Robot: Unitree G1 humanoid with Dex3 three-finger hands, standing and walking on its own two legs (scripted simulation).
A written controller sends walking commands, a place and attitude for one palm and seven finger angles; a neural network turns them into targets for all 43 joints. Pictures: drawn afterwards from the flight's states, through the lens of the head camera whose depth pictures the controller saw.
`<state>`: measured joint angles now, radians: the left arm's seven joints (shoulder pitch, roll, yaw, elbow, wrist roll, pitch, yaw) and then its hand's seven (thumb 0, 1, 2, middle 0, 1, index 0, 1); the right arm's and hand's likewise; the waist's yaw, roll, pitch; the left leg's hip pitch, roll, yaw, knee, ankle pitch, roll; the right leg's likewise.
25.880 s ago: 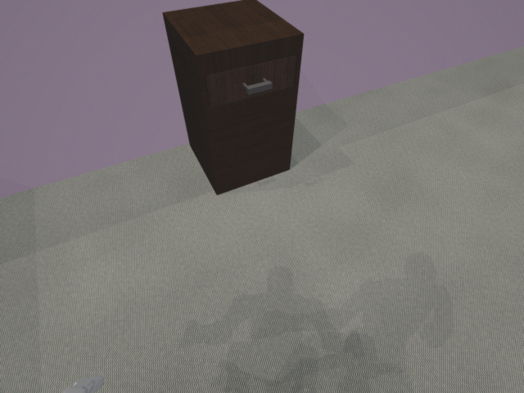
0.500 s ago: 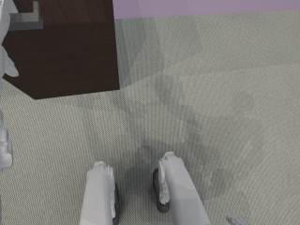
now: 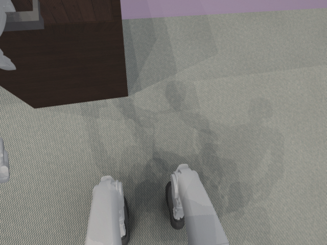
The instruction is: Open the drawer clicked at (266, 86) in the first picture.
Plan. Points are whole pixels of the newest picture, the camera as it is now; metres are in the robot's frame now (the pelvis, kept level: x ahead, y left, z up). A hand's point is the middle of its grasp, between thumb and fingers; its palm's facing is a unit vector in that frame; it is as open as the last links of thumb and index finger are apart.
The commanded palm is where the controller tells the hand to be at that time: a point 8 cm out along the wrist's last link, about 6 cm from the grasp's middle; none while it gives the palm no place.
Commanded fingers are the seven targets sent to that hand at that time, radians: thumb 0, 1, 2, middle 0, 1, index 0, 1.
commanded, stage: close the thumb around the handle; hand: left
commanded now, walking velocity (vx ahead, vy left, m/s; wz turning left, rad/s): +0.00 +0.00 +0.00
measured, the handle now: (12, 13) +0.62 +0.26 +0.02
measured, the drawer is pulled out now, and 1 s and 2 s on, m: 0.00 0.02 0.10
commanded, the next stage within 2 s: pull the drawer open in 0.44 s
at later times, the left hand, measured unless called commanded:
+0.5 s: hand out of the picture +0.57 +0.30 +0.00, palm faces -0.07 +0.00 -1.00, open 5.9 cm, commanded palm +0.57 +0.26 +0.04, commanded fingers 0.00 0.90 0.90 -0.40 -1.35 -0.40 -1.35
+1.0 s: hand out of the picture +0.55 +0.30 +0.00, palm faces -0.07 -0.03 -1.00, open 5.9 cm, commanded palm +0.53 +0.26 +0.04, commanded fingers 0.00 0.90 0.90 -0.40 -1.35 -0.40 -1.35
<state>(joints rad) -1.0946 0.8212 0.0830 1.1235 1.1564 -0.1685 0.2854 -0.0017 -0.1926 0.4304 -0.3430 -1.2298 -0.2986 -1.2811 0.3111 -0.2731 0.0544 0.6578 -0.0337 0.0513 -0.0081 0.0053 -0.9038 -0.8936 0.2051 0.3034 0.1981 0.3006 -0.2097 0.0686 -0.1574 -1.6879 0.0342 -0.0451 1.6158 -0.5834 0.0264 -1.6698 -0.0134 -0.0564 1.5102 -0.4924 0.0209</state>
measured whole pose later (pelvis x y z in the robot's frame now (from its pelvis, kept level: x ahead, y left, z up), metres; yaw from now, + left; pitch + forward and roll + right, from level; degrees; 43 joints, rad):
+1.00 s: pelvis +0.04 +0.00 +0.03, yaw +0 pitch +37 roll -5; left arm -0.85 0.68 0.13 0.99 1.12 -0.16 0.35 0.01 0.74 0.84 -0.42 -1.35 -0.31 -1.35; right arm 0.26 -0.25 0.01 0.68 -0.06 0.09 0.01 0.01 -0.90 -0.89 0.21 0.30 0.20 0.30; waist -0.13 0.06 -0.17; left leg -1.52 0.05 -0.02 1.51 -0.63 0.03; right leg -1.52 0.00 -0.03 1.42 -0.53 0.03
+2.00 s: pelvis +0.04 +0.00 +0.05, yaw +1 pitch +32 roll -2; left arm -0.58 0.53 0.13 0.90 1.13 -0.20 0.52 0.01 0.73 0.86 -0.42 -1.35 -0.33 -1.35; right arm 0.20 -0.26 -0.04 0.70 -0.06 0.09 0.02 0.01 -0.90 -0.89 0.20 0.30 0.20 0.30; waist -0.06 0.05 -0.19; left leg -1.40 0.04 0.00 1.45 -0.61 0.02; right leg -1.43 -0.01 -0.01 1.40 -0.53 0.02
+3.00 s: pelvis +0.05 -0.01 +0.06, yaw +2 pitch +30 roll -1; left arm -0.30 0.43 0.12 0.72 1.13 -0.18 0.59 0.02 0.75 0.83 -0.42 -1.35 -0.33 -1.35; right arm 0.15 -0.25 -0.06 0.69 -0.07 0.09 0.01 0.01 -0.91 -0.89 0.20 0.30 0.20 0.30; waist -0.02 0.04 -0.20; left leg -1.30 0.03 0.01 1.40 -0.61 0.01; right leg -1.34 -0.01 -0.01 1.36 -0.54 0.01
